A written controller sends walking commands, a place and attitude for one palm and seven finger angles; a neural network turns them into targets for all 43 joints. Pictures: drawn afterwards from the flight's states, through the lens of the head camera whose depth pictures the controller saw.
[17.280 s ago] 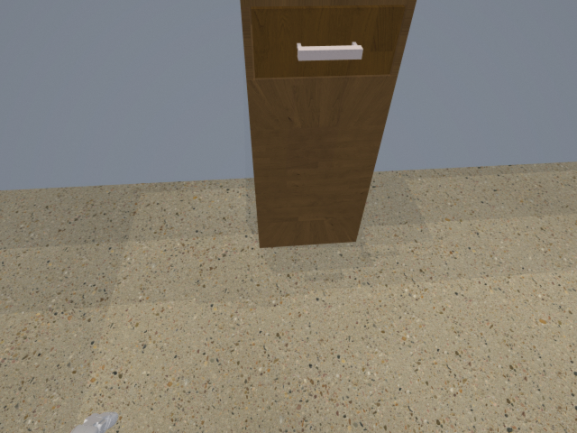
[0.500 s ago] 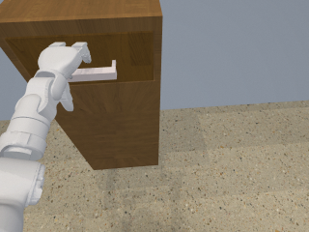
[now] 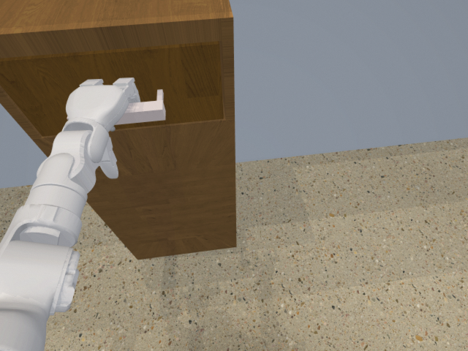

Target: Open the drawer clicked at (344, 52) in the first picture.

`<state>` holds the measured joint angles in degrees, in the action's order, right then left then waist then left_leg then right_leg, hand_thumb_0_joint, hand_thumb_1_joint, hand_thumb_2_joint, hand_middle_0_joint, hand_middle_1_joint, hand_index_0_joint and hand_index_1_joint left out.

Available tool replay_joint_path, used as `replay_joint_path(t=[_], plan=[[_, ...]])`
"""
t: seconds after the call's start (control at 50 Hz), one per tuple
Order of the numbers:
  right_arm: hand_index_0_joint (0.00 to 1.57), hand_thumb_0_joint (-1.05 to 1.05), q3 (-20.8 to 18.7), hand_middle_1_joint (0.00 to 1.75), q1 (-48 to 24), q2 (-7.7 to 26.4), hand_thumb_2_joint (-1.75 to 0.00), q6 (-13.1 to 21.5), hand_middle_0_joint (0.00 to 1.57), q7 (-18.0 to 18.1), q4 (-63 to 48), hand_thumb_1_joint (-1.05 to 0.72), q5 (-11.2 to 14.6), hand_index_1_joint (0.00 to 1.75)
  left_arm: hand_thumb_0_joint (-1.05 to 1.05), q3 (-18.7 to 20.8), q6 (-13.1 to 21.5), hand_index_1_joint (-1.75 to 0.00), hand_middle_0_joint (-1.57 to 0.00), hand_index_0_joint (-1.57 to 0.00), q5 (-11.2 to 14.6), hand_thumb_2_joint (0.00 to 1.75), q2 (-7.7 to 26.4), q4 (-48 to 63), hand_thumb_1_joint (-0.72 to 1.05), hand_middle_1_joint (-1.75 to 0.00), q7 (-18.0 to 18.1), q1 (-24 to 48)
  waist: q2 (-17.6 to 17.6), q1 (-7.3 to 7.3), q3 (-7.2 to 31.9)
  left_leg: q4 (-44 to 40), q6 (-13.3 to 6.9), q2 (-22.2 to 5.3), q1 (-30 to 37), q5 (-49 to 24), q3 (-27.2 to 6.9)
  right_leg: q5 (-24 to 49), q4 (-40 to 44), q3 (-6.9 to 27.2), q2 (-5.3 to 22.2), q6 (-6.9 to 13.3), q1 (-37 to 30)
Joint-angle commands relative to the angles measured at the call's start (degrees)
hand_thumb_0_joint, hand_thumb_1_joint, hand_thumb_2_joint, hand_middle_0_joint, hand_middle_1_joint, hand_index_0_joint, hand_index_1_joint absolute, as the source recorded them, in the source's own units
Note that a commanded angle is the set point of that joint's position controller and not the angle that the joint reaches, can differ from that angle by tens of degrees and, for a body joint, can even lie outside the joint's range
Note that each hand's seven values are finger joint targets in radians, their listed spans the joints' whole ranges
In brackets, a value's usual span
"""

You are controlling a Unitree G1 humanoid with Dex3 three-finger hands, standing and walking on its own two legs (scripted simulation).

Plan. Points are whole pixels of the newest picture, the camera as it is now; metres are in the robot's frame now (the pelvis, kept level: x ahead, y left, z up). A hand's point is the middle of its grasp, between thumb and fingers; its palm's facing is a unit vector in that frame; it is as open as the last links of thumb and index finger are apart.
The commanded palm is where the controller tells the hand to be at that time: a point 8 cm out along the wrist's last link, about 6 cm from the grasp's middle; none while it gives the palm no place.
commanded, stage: lower the fingers behind the handle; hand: left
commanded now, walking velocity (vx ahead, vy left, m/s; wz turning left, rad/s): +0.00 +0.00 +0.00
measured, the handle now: (119, 106) +0.53 +0.21 +0.11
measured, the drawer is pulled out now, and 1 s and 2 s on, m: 0.00 0.00 0.01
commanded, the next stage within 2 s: close the thumb around the handle in 0.78 s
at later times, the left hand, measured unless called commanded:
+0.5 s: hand (109, 135) +0.47 +0.22 +0.10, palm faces -0.05 -0.01 -1.00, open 13.9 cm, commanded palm +0.45 +0.23 +0.15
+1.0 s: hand (107, 128) +0.48 +0.23 +0.10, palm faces -0.02 -0.01 -1.00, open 13.3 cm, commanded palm +0.46 +0.23 +0.15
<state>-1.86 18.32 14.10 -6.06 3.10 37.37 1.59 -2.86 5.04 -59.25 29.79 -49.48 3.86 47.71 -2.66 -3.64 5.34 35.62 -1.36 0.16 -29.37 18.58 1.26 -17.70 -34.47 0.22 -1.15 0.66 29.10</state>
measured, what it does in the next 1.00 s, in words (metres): stands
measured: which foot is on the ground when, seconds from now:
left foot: down 0.00-1.00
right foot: down 0.00-1.00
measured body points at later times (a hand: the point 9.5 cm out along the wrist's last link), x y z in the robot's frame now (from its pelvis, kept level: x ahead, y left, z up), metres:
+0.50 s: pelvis -0.01 -0.01 +0.00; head +0.05 -0.03 +0.45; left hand +0.47 +0.22 +0.15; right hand +0.04 -0.29 -0.13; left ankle -0.02 +0.10 -0.72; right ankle -0.02 -0.12 -0.73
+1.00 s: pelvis +0.00 +0.00 +0.00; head +0.06 -0.01 +0.44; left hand +0.48 +0.23 +0.15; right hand +0.05 -0.27 -0.13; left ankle -0.02 +0.10 -0.72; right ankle -0.02 -0.12 -0.73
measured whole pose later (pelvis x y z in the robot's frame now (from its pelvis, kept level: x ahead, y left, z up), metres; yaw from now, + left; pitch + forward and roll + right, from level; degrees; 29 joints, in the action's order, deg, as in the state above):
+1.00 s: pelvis +0.00 +0.00 +0.00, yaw +0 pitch +13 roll -1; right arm -2.0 18.4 14.7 -5.6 2.9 39.0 1.9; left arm -3.4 -1.4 -60.0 29.2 -56.9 8.5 50.4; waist -3.1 -4.6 6.6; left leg 36.6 -1.3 -0.1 -30.9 19.0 1.3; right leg -18.0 -35.2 0.2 -1.4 0.7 30.5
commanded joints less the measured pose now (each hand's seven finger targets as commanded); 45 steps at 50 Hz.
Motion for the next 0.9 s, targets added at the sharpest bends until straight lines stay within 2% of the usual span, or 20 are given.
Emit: replay_joint_path(t=[0.0,0.02,0.08,0.1,0.12,0.2,0.24,0.28,0.3,0.34,0.44,0.5,0.54,0.6,0.64,0.7,0.72,0.76,0.78,0.88], plan=[[0.2,0.0,-3.6,0.3,3.6,8.5,-0.9,2.3,0.2,-0.7,-2.9,-0.9,-0.7,0.3,0.0,6.5,-2.1,-1.2,-0.3,-0.3,-0.5,0.3,15.7,11.9,-0.5,-1.2,9.2,31.8,-2.0,-0.02,25.5,0.2,-0.8,0.4,14.5,-30.5,-1.2,20.5,0.6,-1.6,-1.9,1.5,-7.2],[0.2,0.0,-3.8,0.3,3.7,8.5,-0.9,2.4,0.2,-1.0,-2.5,-0.9,-0.6,0.3,0.0,7.1,-3.6,-1.2,-0.3,-0.3,-0.7,0.3,16.1,10.8,-0.5,-1.2,10.3,30.8,-2.6,0.27,26.3,0.2,-0.7,0.3,14.6,-30.2,-1.1,20.5,0.4,-1.6,-1.9,1.4,-7.4],[0.2,0.0,-3.8,0.3,3.8,8.9,-0.9,2.1,0.2,-1.7,-1.8,-0.9,-0.3,0.3,0.0,2.7,-8.5,-1.2,-0.3,-0.3,-1.1,0.3,11.5,7.3,-0.5,-1.2,10.6,31.2,-2.1,-0.86,24.5,-0.2,-0.7,0.3,13.8,-28.7,-0.7,20.1,0.8,-2.1,-2.0,1.4,-6.2],[0.2,0.0,-3.9,0.3,4.0,9.3,-0.9,1.8,0.2,-1.7,-1.2,-0.9,-0.4,0.3,0.0,4.1,-9.4,-1.2,-0.3,-0.3,-1.0,0.3,13.0,6.2,-0.5,-1.2,10.5,30.9,0.0,-1.11,24.9,-0.5,-0.8,0.1,13.3,-29.0,-0.7,20.9,1.2,-2.1,-1.9,1.4,-7.8],[0.2,0.0,-3.8,0.3,3.7,9.6,-0.9,1.5,0.2,-1.6,-1.3,-0.9,-0.3,0.3,0.0,5.3,-10.4,-1.2,-0.3,-0.3,-1.4,0.3,15.2,5.4,-0.5,-1.2,10.3,30.1,-0.1,-0.3,26.4,-0.6,-0.9,0.4,12.8,-28.1,-0.2,21.6,1.0,-1.6,-1.7,1.2,-9.3],[0.2,0.0,-3.2,0.3,2.8,9.7,-0.9,0.5,0.2,-0.7,-1.8,-0.9,-0.1,0.3,0.0,3.5,-12.8,-1.2,-0.3,-0.3,-1.0,0.3,13.8,0.7,-0.5,-1.2,7.7,27.3,3.4,-0.76,22.3,-2.1,-1.3,0.8,9.5,-23.7,0.5,21.9,2.5,-1.4,-1.2,1.0,-11.8],[0.2,0.0,-2.7,0.3,2.2,9.9,-0.9,0.2,0.2,-0.1,-2.4,-0.9,0.2,0.3,0.0,4.0,-12.8,-1.2,-0.3,-0.3,-1.2,0.3,15.7,-1.5,-0.5,-1.2,6.2,25.3,4.3,-0.33,19.4,-2.9,-1.4,0.9,7.3,-20.0,1.0,20.3,3.0,-1.0,-0.9,0.7,-11.9],[0.2,0.0,-2.4,0.3,2.0,9.9,-0.9,0.3,0.2,0.5,-2.9,-0.9,0.3,0.3,0.0,2.4,-12.1,-1.2,-0.3,-0.3,-1.2,0.3,14.5,-2.8,-0.5,-1.2,4.8,24.6,5.6,-0.86,17.0,-3.4,-1.6,0.9,6.1,-17.2,1.3,18.8,3.8,-0.7,-0.6,0.4,-11.5],[0.2,0.0,-2.4,0.3,2.0,10.0,-0.9,0.3,0.2,0.7,-3.2,-0.9,0.4,0.3,0.0,3.5,-11.0,-1.2,-0.3,-0.3,-1.5,0.3,16.0,-2.5,-0.5,-1.2,4.2,24.0,6.2,-0.57,17.3,-3.3,-1.7,0.9,5.5,-17.1,1.4,18.9,3.9,-0.3,-0.5,0.4,-12.8],[0.2,0.0,-2.3,0.3,2.1,9.8,-0.9,0.6,0.2,1.2,-4.0,-0.9,0.5,0.3,0.0,2.5,-8.9,-1.2,-0.3,-0.3,-1.4,0.3,15.0,-2.1,-0.5,-1.2,3.2,22.7,5.6,-0.8,16.2,-3.3,-1.7,0.8,5.2,-15.4,1.3,17.5,3.8,-0.1,-0.4,0.4,-11.2],[0.2,0.0,-3.5,0.3,2.8,8.9,-0.9,2.0,0.2,1.7,-5.1,-0.9,-0.1,0.3,0.0,6.6,-0.6,-1.2,-0.3,-0.3,-0.8,0.3,18.7,10.4,-0.5,-1.2,4.7,26.0,0.5,-0.15,24.1,-1.3,-2.1,1.3,8.8,-18.7,1.0,20.4,2.4,1.1,-0.5,0.6,-13.1],[0.2,0.0,-3.8,0.3,3.7,8.7,-0.9,2.5,0.2,0.8,-3.4,-0.9,-0.1,0.3,0.0,3.9,-1.5,-1.2,-0.3,-0.3,-1.1,0.3,14.1,7.4,-0.5,-1.2,6.9,24.9,-0.4,-1.11,21.1,-0.5,-1.7,1.0,9.3,-20.0,0.9,19.0,2.4,0.2,-1.0,0.9,-8.7],[0.2,0.0,-3.8,0.3,3.9,9.3,-0.9,2.6,0.2,0.5,-2.9,-0.9,0.1,0.3,0.0,5.1,-2.6,-1.2,-0.3,-0.3,-0.8,0.3,15.9,6.5,-0.5,-1.2,8.4,25.3,-0.5,-0.98,20.4,-0.7,-1.5,1.0,8.5,-19.0,0.9,18.2,2.2,0.1,-1.1,0.9,-8.0],[0.2,0.0,-4.1,0.3,4.5,9.3,-0.9,2.8,0.2,0.0,-2.0,-0.9,-0.1,0.3,0.0,2.9,-4.2,-1.2,-0.3,-0.3,-0.6,0.3,13.4,7.2,-0.5,-1.2,9.4,29.6,-0.1,-2.3,22.4,-0.3,-1.6,1.1,9.8,-20.3,0.6,19.0,2.2,-0.2,-1.2,0.9,-7.9],[0.2,0.0,-4.2,0.3,4.6,9.4,-0.9,2.8,0.2,0.0,-1.8,-0.9,-0.1,0.3,0.0,4.9,-4.8,-1.2,-0.3,-0.3,-0.9,0.3,15.8,8.0,-0.5,-1.2,9.7,29.7,-1.2,-1.63,25.1,0.0,-1.6,1.1,11.3,-22.4,0.4,21.0,1.7,-0.1,-1.3,0.9,-9.2],[0.2,0.0,-4.2,0.3,4.4,9.3,-0.9,2.6,0.2,0.0,-1.8,-0.9,-0.3,0.3,0.0,3.3,-5.3,-1.2,-0.3,-0.3,-0.8,0.3,14.1,9.1,-0.5,-1.2,9.1,30.9,-1.7,-1.99,26.7,0.2,-1.6,1.1,12.4,-24.5,0.2,22.3,1.5,-0.2,-1.3,1.0,-9.8],[0.2,0.0,-4.2,0.3,4.2,9.0,-0.9,2.5,0.2,-0.1,-1.9,-0.9,-0.2,0.3,0.0,2.6,-5.8,-1.2,-0.3,-0.3,-0.7,0.3,12.7,7.5,-0.5,-1.2,8.8,28.8,-1.5,-1.8,25.3,0.1,-1.6,1.1,12.5,-24.5,0.3,21.9,1.7,-0.6,-1.4,0.9,-9.1],[0.2,0.0,-3.7,0.3,3.9,9.5,-0.9,2.2,0.2,0.1,-1.8,-0.9,-0.1,0.3,0.0,4.1,-6.8,-1.2,-0.3,-0.3,-0.8,0.3,15.0,4.3,-0.5,-1.2,8.3,27.2,0.5,-1.59,22.5,-0.7,-1.6,1.0,10.3,-21.7,0.2,20.0,2.0,-0.8,-1.4,0.8,-8.7],[0.2,0.0,-3.4,0.3,3.7,9.5,-0.9,2.1,0.2,0.3,-1.9,-0.9,0.1,0.3,0.0,3.0,-7.2,-1.2,-0.3,-0.3,-0.9,0.3,14.2,3.2,-0.5,-1.2,8.0,27.8,1.1,-1.93,20.5,-1.0,-1.6,1.0,9.3,-20.6,0.3,19.3,2.3,-0.8,-1.3,0.8,-8.2],[0.2,0.0,-3.1,0.3,3.7,9.5,-0.9,2.1,0.2,0.6,-2.7,-0.9,0.1,0.3,0.0,3.1,-7.1,-1.21,-0.3,-0.3,-1.3,0.32,14.9,2.1,-0.44,-1.21,6.7,28.2,1.0,-1.63,20.5,-1.3,-1.6,0.9,8.8,-20.7,0.6,19.6,2.2,-0.6,-1.1,0.8,-8.7]])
